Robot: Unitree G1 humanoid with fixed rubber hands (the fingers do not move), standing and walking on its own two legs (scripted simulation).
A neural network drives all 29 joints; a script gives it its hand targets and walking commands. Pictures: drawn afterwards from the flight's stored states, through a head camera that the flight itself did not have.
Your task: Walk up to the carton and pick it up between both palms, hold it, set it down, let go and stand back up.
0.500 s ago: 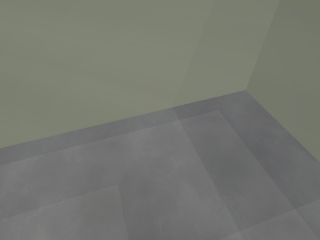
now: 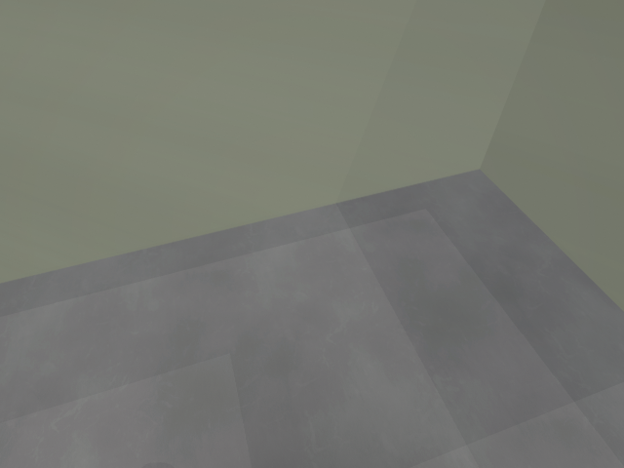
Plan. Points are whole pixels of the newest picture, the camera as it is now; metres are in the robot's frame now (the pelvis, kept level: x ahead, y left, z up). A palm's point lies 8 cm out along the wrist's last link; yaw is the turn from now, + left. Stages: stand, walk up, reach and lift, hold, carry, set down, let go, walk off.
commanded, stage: walk up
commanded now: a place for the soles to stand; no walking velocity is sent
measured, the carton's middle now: out of the picture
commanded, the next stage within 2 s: none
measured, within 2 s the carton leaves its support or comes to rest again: neither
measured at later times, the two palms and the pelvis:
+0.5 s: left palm out of the picture -0.05 +0.13 -0.11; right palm out of the picture +0.09 -0.38 -0.13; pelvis -0.09 -0.13 -0.01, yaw +18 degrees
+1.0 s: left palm out of the picture -0.33 +0.09 -0.15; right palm out of the picture -0.06 -0.38 -0.12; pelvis -0.24 -0.19 -0.01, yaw +40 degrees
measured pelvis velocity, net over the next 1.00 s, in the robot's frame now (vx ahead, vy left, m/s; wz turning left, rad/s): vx -0.24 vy -0.19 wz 0.70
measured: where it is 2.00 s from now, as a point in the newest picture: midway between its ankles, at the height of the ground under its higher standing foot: outside the picture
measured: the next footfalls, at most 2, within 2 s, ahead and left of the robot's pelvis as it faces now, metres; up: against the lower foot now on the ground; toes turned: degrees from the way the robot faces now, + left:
right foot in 0.28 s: +0.02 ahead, -0.19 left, +0.00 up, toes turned +15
left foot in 0.80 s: -0.26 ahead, -0.04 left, +0.00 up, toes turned +35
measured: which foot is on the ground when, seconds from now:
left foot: down 0.00-0.30, up 0.32-0.78, down 0.80-1.00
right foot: down 0.00-0.00, up 0.02-0.26, down 0.28-0.84, up 0.86-1.00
